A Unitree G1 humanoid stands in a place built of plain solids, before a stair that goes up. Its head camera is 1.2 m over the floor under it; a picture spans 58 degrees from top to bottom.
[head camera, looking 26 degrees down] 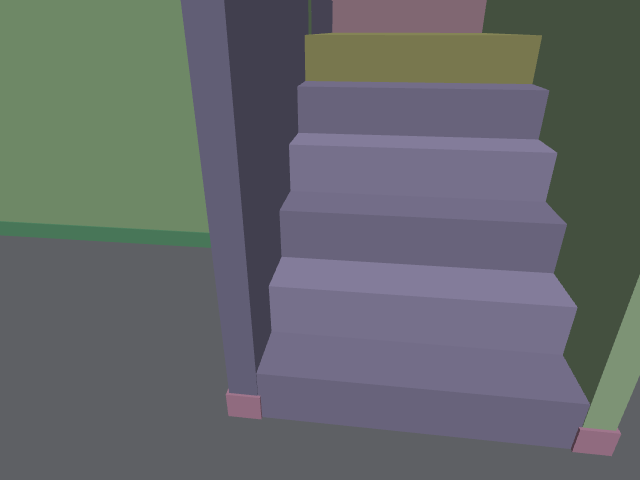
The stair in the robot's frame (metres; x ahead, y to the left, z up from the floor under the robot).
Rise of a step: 0.20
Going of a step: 0.22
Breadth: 1.02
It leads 7 degrees to the right of straight ahead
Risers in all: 6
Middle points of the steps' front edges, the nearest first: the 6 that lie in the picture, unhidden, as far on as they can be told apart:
1.01 -0.30 0.20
1.22 -0.33 0.39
1.44 -0.35 0.59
1.66 -0.38 0.78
1.88 -0.41 0.98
2.10 -0.44 1.18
